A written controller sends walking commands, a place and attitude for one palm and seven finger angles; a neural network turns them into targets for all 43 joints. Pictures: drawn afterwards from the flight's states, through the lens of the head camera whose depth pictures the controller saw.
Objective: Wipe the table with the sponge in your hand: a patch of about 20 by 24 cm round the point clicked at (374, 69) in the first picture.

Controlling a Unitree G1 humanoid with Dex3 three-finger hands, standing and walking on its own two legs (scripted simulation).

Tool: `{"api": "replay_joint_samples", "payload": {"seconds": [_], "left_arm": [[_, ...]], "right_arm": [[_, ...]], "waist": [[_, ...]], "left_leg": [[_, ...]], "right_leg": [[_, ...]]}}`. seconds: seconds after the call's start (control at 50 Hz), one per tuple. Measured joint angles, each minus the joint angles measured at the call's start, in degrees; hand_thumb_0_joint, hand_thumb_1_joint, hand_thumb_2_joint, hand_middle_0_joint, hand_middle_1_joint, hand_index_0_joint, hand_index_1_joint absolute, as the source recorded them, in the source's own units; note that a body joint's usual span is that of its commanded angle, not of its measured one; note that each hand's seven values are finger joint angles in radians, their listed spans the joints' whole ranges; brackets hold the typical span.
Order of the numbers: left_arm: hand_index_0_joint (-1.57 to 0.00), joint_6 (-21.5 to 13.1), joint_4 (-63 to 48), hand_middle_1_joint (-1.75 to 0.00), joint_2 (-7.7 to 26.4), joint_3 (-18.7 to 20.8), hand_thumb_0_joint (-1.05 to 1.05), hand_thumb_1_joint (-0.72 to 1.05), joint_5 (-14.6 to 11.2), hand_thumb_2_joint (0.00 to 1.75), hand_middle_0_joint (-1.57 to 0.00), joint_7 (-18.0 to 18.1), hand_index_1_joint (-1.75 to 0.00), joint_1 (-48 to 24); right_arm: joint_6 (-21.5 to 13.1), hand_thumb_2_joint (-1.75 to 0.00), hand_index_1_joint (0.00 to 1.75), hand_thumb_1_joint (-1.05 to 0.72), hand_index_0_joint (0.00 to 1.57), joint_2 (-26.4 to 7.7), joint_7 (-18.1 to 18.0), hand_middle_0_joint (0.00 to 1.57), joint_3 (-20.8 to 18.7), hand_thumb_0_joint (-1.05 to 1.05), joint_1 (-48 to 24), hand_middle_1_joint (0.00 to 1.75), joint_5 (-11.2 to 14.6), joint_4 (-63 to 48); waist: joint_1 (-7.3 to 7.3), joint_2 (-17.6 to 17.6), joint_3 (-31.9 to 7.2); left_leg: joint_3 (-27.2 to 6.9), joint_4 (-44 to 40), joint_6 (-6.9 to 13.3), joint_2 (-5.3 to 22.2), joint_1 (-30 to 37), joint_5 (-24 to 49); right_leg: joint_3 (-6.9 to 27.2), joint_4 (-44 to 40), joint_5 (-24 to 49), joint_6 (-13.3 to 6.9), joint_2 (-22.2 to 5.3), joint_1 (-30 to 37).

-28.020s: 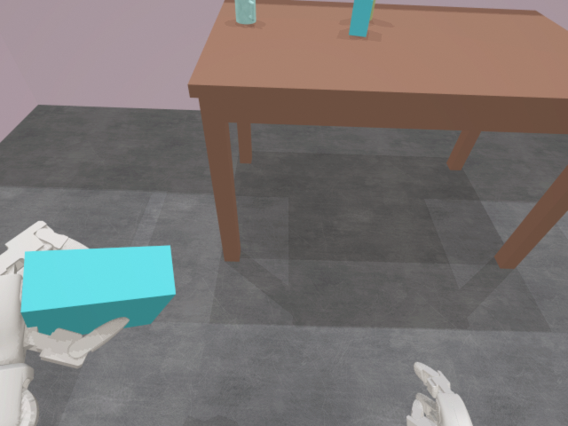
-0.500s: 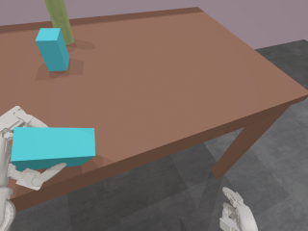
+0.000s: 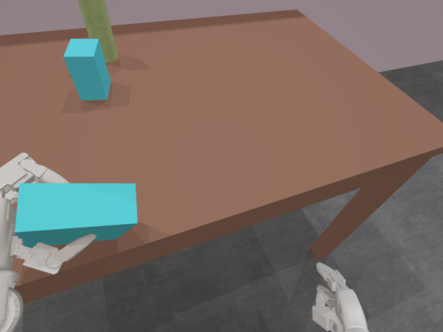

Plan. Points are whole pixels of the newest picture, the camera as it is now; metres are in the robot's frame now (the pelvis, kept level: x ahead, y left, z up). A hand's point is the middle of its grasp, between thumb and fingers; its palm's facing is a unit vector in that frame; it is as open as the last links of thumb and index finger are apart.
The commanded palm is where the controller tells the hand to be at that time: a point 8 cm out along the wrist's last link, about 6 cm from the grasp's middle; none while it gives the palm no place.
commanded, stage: come to a stop and stand still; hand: left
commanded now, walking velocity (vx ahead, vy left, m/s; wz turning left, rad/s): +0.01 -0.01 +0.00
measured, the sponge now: (94, 216) +0.24 +0.21 +0.13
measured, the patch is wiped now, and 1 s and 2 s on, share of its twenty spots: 0.00 0.00 0.00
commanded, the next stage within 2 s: look again from close up in 0.98 s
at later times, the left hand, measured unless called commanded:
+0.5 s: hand (42, 227) +0.20 +0.25 +0.16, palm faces +0.46 -0.83 -0.32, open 9.8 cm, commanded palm +0.14 +0.26 +0.18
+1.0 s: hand (58, 218) +0.21 +0.24 +0.15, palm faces +0.39 -0.85 -0.34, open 9.8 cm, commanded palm +0.16 +0.27 +0.18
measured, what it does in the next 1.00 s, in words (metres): stands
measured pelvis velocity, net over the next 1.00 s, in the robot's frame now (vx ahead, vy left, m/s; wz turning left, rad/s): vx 0.00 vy -0.01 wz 0.00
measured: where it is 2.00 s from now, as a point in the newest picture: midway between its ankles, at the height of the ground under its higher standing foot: outside the picture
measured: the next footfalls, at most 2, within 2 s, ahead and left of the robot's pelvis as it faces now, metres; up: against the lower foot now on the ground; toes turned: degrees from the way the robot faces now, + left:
none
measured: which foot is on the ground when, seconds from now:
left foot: down 0.00-1.00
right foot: down 0.00-1.00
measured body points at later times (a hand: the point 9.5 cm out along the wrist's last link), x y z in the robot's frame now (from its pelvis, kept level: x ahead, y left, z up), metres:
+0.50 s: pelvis -0.02 -0.02 +0.00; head -0.02 +0.00 +0.45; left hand +0.16 +0.29 +0.18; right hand +0.15 -0.24 -0.07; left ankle +0.00 +0.07 -0.74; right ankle +0.03 -0.13 -0.74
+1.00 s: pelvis +0.00 -0.01 +0.00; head +0.02 +0.01 +0.45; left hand +0.19 +0.28 +0.17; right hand +0.18 -0.23 -0.07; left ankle +0.00 +0.07 -0.74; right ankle +0.03 -0.13 -0.74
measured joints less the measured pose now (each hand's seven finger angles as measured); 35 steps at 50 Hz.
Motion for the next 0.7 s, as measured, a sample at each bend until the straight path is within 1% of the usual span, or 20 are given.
{"api": "replay_joint_samples", "payload": {"seconds": [0.02,0.04,0.06,0.08,0.1,0.12,0.16,0.22,0.26,0.28,0.32,0.36,0.4,0.46,0.5,0.56,0.6,0.66,0.7], "left_arm": [[-0.77,0.1,0.4,-1.36,1.9,0.6,0.00,-0.47,2.4,1.03,-0.78,-1.3,-1.37,-2.8],[-0.77,-1.7,3.0,-1.36,4.5,1.8,0.00,-0.48,3.5,1.03,-0.78,-2.6,-1.37,-7.1],[-0.77,-2.9,5.5,-1.36,6.2,3.1,0.00,-0.48,3.1,1.03,-0.79,-2.8,-1.36,-10.5],[-0.77,-3.3,7.3,-1.36,7.0,4.5,0.00,-0.48,2.2,1.03,-0.79,-2.4,-1.36,-12.4],[-0.77,-3.3,8.5,-1.36,6.8,5.6,0.00,-0.48,1.2,1.03,-0.79,-1.7,-1.36,-13.1],[-0.77,-3.0,8.8,-1.36,5.9,6.2,0.00,-0.48,0.3,1.03,-0.78,-1.1,-1.37,-12.8],[-0.77,-2.3,7.6,-1.37,3.0,5.4,0.00,-0.47,-0.7,1.03,-0.78,-0.4,-1.37,-9.8],[-0.76,-2.2,4.2,-1.37,-0.9,0.6,0.00,-0.47,-0.8,1.03,-0.78,-0.8,-1.38,-2.6],[-0.76,-2.3,3.1,-1.37,-1.7,-2.6,0.00,-0.47,-0.7,1.03,-0.78,-1.6,-1.38,1.3],[-0.76,-2.5,2.8,-1.37,-1.6,-3.4,0.00,-0.47,-1.0,1.03,-0.78,-1.8,-1.37,2.5],[-0.77,-2.7,2.7,-1.37,-0.6,-3.3,0.00,-0.47,-1.5,1.03,-0.78,-2.0,-1.37,3.2],[-0.77,-2.9,3.4,-1.36,0.5,-2.1,-0.01,-0.47,-1.7,1.03,-0.78,-1.8,-1.37,2.1],[-0.77,-2.8,4.6,-1.36,0.9,-0.3,-0.01,-0.48,-1.1,1.03,-0.78,-1.3,-1.37,0.1],[-0.77,-2.6,6.3,-1.36,0.2,1.6,-0.01,-0.48,-0.6,1.03,-0.78,-0.3,-1.37,-2.4],[-0.77,-2.3,6.6,-1.36,-1.0,1.6,-0.01,-0.48,-0.3,1.03,-0.78,0.2,-1.37,-3.2],[-0.77,-2.0,6.0,-1.37,-2.7,-0.3,0.00,-0.47,0.1,1.03,-0.78,0.3,-1.37,-3.1],[-0.77,-1.7,5.4,-1.37,-3.2,-1.8,0.00,-0.47,0.5,1.03,-0.78,0.0,-1.37,-2.6],[-0.77,-1.6,4.5,-1.37,-2.5,-2.8,0.00,-0.47,0.7,1.03,-0.78,-0.4,-1.37,-1.6],[-0.77,-1.6,3.6,-1.36,-1.4,-2.4,0.00,-0.47,0.4,1.03,-0.78,-0.6,-1.37,-1.1]], "right_arm": [[-0.8,-0.90,0.30,-0.90,0.20,-0.1,-0.2,0.21,-0.4,0.01,0.8,0.30,-0.8,-0.4],[-1.6,-0.90,0.30,-0.90,0.20,-0.1,-0.3,0.21,-0.4,0.01,1.3,0.30,-1.1,0.1],[-1.8,-0.90,0.30,-0.90,0.20,0.0,-0.1,0.21,-0.1,0.01,1.0,0.30,-1.2,0.9],[-1.8,-0.90,0.30,-0.90,0.20,0.1,0.3,0.21,0.2,0.01,0.6,0.30,-1.1,1.3],[-1.8,-0.90,0.30,-0.90,0.20,0.1,0.7,0.21,0.4,0.01,0.3,0.30,-0.8,1.3],[-1.9,-0.90,0.30,-0.90,0.20,0.0,1.2,0.21,0.3,0.01,0.3,0.30,-0.6,1.0],[-2.1,-0.90,0.30,-0.90,0.21,-0.5,2.1,0.21,-0.2,0.01,0.7,0.30,-0.5,0.0],[-1.8,-0.90,0.30,-0.90,0.21,-1.2,2.5,0.21,-0.6,0.01,1.3,0.30,0.0,-0.5],[-1.3,-0.90,0.30,-0.90,0.21,-1.1,2.0,0.21,-0.5,0.01,1.9,0.30,0.2,-0.2],[-1.0,-0.90,0.30,-0.90,0.20,-0.9,1.6,0.21,-0.4,0.01,2.2,0.30,0.2,0.1],[-0.4,-0.90,0.30,-0.90,0.20,-0.4,0.7,0.21,-0.1,0.01,2.9,0.30,0.2,0.7],[-0.1,-0.90,0.30,-0.90,0.20,-0.1,-0.1,0.21,0.1,0.01,3.6,0.30,0.2,1.0],[-0.2,-0.90,0.30,-0.90,0.20,-0.2,-0.5,0.21,0.2,0.01,4.0,0.30,0.2,1.3],[-1.0,-0.90,0.30,-0.90,0.20,-0.9,-0.7,0.21,0.2,0.01,4.0,0.30,0.1,1.8],[-1.7,-0.90,0.30,-0.90,0.20,-1.4,-0.5,0.21,0.1,0.01,3.8,0.30,0.0,2.0],[-2.3,-0.90,0.30,-0.90,0.20,-2.0,-0.3,0.21,-0.1,0.01,3.4,0.30,-0.1,2.2],[-2.5,-0.90,0.30,-0.90,0.20,-2.1,-0.2,0.21,-0.1,0.01,2.9,0.30,-0.2,2.1],[-2.5,-0.90,0.30,-0.90,0.20,-1.7,-0.3,0.21,0.0,0.01,2.2,0.30,-0.3,1.6],[-2.4,-0.90,0.30,-0.90,0.20,-1.3,-0.3,0.21,0.0,0.01,1.8,0.30,-0.4,1.3]], "waist": [[0.89,0.1,0.2],[1.71,-0.3,0.2],[2.13,-0.7,0.4],[2.11,-0.9,0.5],[1.79,-0.8,0.5],[1.31,-0.5,0.3],[0.16,0.7,-0.3],[-1.29,2.3,-1.3],[-1.87,2.5,-1.9],[-1.92,2.3,-2.1],[-1.65,1.4,-2.4],[-1.03,0.6,-2.7],[-0.31,0.3,-2.8],[0.34,0.6,-2.9],[0.61,0.9,-3.0],[0.49,1.1,-3.1],[0.25,1.0,-2.9],[-0.48,0.7,-2.5],[-0.85,0.5,-2.2]], "left_leg": [[-0.3,1.0,0.0,0.2,-1.0,-0.2],[-0.7,1.7,0.0,0.2,-2.0,-0.2],[-0.7,1.7,-0.1,0.2,-2.3,0.0],[-0.6,1.3,-0.2,0.2,-2.3,0.3],[-0.2,0.9,-0.3,0.2,-2.1,0.6],[0.2,0.7,-0.4,0.1,-2.0,0.8],[0.9,0.9,-0.1,-0.1,-2.0,0.7],[1.4,1.3,0.3,-0.4,-1.8,0.2],[1.3,1.4,0.3,-0.5,-1.7,0.2],[1.1,1.4,0.1,-0.4,-1.6,0.2],[0.7,1.4,-0.2,-0.2,-1.6,0.4],[0.2,1.4,-0.4,0.1,-1.7,0.6],[-0.2,1.6,-0.7,0.5,-1.9,0.7],[-0.5,1.6,-1.0,1.0,-2.0,0.8],[-0.4,1.4,-1.1,1.3,-1.9,0.9],[-0.2,0.8,-1.1,1.4,-1.6,1.0],[-0.1,0.4,-1.1,1.4,-1.4,1.2],[0.0,-0.1,-1.1,1.4,-1.2,1.2],[0.1,-0.2,-1.2,1.4,-1.0,1.2]], "right_leg": [[-0.3,0.4,-0.1,-0.1,0.2,-0.5],[-0.7,1.0,-0.2,-0.3,0.1,-1.5],[-0.8,1.2,-0.2,-0.5,0.1,-1.9],[-0.6,1.1,0.1,-0.6,0.1,-2.0],[-0.3,1.1,0.4,-0.6,0.1,-2.2],[0.1,1.5,0.4,-0.6,0.0,-2.5],[0.8,2.4,0.1,-0.3,-0.2,-3.0],[1.4,3.3,-0.4,0.1,-0.5,-3.2],[1.2,3.6,-0.6,0.1,-0.6,-3.0],[1.1,3.6,-0.7,0.0,-0.5,-2.9],[0.6,3.5,-0.7,-0.3,-0.4,-2.7],[0.1,3.1,-0.4,-0.7,-0.1,-2.5],[-0.3,2.5,0.0,-1.0,0.3,-2.3],[-0.6,1.4,0.7,-1.4,0.9,-1.9],[-0.5,0.7,1.0,-1.5,1.2,-1.6],[-0.3,-0.1,1.4,-1.4,1.3,-1.3],[-0.1,-0.5,1.5,-1.4,1.4,-1.1],[0.0,-0.7,1.5,-1.4,1.4,-1.0],[0.1,-0.8,1.4,-1.4,1.4,-0.9]]}}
